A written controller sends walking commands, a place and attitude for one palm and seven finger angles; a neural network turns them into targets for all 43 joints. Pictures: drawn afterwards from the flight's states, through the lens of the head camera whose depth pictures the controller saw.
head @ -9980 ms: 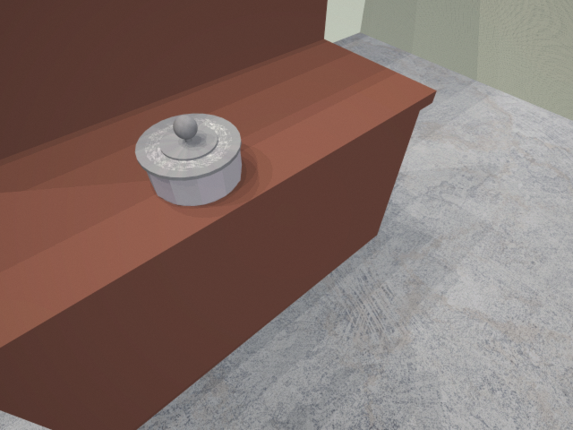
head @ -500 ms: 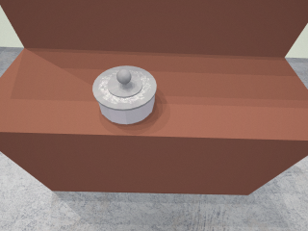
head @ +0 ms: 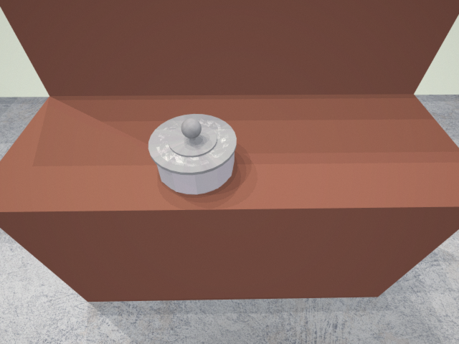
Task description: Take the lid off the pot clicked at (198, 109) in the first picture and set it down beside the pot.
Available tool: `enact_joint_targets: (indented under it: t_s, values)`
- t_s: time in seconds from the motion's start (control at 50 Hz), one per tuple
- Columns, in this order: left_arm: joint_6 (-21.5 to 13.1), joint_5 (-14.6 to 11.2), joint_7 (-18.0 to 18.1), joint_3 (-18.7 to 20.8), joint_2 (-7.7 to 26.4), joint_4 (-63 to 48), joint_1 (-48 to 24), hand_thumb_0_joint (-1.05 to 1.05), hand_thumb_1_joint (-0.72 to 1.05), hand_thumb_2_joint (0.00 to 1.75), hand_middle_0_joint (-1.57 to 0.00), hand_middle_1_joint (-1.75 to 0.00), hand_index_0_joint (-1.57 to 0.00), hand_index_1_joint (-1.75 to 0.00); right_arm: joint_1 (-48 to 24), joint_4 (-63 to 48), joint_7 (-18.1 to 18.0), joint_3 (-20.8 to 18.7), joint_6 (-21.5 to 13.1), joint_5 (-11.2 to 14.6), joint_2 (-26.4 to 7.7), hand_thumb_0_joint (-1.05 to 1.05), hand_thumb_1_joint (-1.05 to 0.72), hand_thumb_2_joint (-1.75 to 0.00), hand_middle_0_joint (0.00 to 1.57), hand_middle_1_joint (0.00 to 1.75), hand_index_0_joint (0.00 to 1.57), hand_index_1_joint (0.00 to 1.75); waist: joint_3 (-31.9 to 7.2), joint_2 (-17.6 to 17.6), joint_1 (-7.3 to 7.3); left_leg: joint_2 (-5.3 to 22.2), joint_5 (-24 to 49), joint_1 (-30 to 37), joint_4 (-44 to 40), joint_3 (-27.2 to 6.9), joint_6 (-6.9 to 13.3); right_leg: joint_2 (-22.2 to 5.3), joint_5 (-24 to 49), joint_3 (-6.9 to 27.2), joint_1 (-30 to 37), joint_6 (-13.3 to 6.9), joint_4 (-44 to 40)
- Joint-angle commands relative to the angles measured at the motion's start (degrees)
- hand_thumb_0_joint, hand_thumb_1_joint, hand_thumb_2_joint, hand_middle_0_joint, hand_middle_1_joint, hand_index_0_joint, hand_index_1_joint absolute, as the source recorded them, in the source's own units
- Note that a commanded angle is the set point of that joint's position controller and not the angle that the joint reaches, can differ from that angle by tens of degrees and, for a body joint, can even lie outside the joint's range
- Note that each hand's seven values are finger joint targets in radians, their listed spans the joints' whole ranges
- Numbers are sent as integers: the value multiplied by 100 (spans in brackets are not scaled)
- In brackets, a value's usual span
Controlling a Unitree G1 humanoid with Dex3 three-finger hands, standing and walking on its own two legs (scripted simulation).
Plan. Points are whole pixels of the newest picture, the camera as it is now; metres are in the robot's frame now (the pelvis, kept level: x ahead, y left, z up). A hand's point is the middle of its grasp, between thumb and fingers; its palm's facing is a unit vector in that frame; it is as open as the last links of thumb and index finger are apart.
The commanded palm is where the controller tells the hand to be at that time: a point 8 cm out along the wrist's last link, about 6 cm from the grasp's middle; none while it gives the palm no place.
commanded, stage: look again from close up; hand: left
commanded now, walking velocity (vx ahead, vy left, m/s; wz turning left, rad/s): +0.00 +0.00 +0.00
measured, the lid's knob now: (191, 128) +0.55 +0.12 +0.07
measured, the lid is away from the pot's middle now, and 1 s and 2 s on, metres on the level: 0.00 0.00 0.00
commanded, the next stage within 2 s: shuffle to correct the standing spot in 1.18 s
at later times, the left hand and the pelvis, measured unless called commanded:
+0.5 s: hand out of the picture -0.02 +0.18 -0.18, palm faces +0.04 -0.97 -0.23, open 7.4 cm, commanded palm none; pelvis -0.04 +0.00 -0.01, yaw +0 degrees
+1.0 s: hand out of the picture -0.07 +0.19 -0.18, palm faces +0.02 -0.98 -0.19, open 7.4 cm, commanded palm none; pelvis -0.05 +0.02 -0.01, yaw +0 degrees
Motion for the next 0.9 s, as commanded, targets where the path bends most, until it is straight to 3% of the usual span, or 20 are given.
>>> enact_joint_targets:
  t_s: [0.0,0.02,0.04,0.08,0.14,0.22,0.28,0.4,0.44,0.48,0.56,0.6,0.74,0.8,0.84,0.88]
  values:
    - [-282,38,133,-47,1069,-492,219,0,90,90,-20,-30,-20,-30,520,-434,57,-12,-240,-170,-482,0,-90,-90,20,30,20,30,394,134,-123,320,1874,253,-292,-723,115,8,1377,145,-499,-352,91]
    - [-191,25,137,68,821,-501,548,0,90,90,-20,-30,-20,-30,326,-546,31,-216,-299,-85,-650,0,-90,-90,20,30,20,30,126,30,103,785,1663,221,-29,-796,27,-255,697,230,-648,-285,11]
    - [-198,11,135,60,782,-515,573,0,90,90,-20,-30,-20,-30,235,-631,28,-209,-286,-50,-553,0,-90,-90,20,30,20,30,-171,241,86,716,1699,295,131,-811,38,-351,982,314,-507,-318,-62]
    - [-217,-11,138,87,737,-561,535,0,90,90,-20,-30,-20,-30,176,-691,25,-219,-217,-51,-420,0,-90,-90,20,30,20,30,14,410,38,564,1274,122,280,-700,-3,-446,1218,490,-579,-381,-183]
    - [-200,-10,127,113,731,-639,404,0,90,90,-20,-30,-20,-30,234,-747,39,-229,-118,-62,-424,0,-90,-90,20,30,20,30,301,200,-42,486,401,-155,314,-676,-49,-482,613,590,-844,-420,-345]
    - [-193,9,122,134,751,-698,307,0,90,90,-20,-30,-20,-30,290,-742,63,-231,-63,-82,-420,0,-90,-90,20,30,20,30,424,-112,-93,415,-117,-268,367,-634,-83,-538,-172,735,-1153,-456,-507]
    - [-204,19,125,132,736,-715,275,0,90,90,-20,-30,-20,-30,362,-705,76,-232,-91,-82,-417,0,-90,-90,20,30,20,30,341,-254,-111,429,-40,-251,354,-637,-71,-519,-157,759,-1179,-431,-421]
    - [-182,22,122,137,718,-659,351,0,90,90,-20,-30,-20,-30,332,-649,68,-207,-141,-64,-441,0,-90,-90,20,30,20,30,228,-216,-42,528,36,-247,133,-723,2,-431,76,545,-1012,-331,-207]
    - [-174,30,123,130,680,-639,378,0,90,90,-20,-30,-20,-30,311,-614,66,-208,-151,-67,-458,0,-90,-90,20,30,20,30,316,2,-37,545,-21,-313,49,-781,17,-395,87,537,-1038,-313,-153]
    - [-186,34,120,118,674,-592,448,0,90,90,-20,-30,-20,-30,294,-573,70,-207,-160,-58,-452,0,-90,-90,20,30,20,30,298,-122,-16,553,37,-285,43,-764,20,-401,193,541,-1006,-286,-158]
    - [-164,44,111,109,659,-551,444,0,90,90,-20,-30,-20,-30,282,-523,71,-202,-138,-56,-443,0,-90,-90,20,30,20,30,476,-30,-34,553,-362,-367,-111,-794,14,-400,-159,557,-1153,-286,-250]
    - [-156,50,106,116,686,-529,465,0,90,90,-20,-30,-20,-30,322,-504,67,-205,-141,-49,-426,0,-90,-90,20,30,20,30,388,62,-24,611,-520,-340,-232,-843,42,-361,-206,464,-1105,-269,-226]
    - [-160,62,91,92,598,-412,591,0,90,90,-20,-30,-20,-30,341,-434,64,-214,-156,-33,-430,0,-90,-90,20,30,20,30,400,119,-2,667,-670,-389,-415,-901,60,-348,-53,434,-1063,-224,-207]
    - [-159,70,86,91,602,-364,638,0,90,90,-20,-30,-20,-30,377,-397,62,-224,-154,-22,-403,0,-90,-90,20,30,20,30,371,-31,3,684,-778,-380,-486,-928,66,-347,-110,387,-1030,-208,-226]
    - [-153,72,84,86,549,-344,669,0,90,90,-20,-30,-20,-30,367,-382,61,-229,-146,-30,-423,0,-90,-90,20,30,20,30,431,158,-7,681,-879,-411,-536,-942,58,-339,-137,423,-1099,-212,-225]
    - [-168,71,84,83,537,-307,721,0,90,90,-20,-30,-20,-30,419,-344,60,-228,-156,-25,-397,0,-90,-90,20,30,20,30,329,124,-4,701,-762,-347,-557,-954,69,-348,24,407,-1019,-213,-205]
